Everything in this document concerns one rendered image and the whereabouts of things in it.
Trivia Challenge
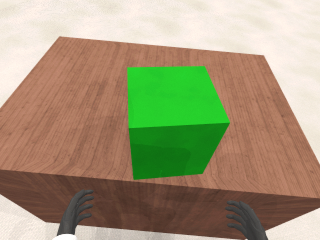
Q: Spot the carton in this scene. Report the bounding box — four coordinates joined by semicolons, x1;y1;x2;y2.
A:
127;66;230;180

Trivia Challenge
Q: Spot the robot right hand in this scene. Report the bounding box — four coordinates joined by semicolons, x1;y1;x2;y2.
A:
225;200;268;240

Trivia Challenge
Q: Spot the robot left hand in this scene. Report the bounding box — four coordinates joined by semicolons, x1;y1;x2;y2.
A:
56;189;94;236

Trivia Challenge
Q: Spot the pedestal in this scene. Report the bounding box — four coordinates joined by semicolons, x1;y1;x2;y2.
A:
0;36;320;240

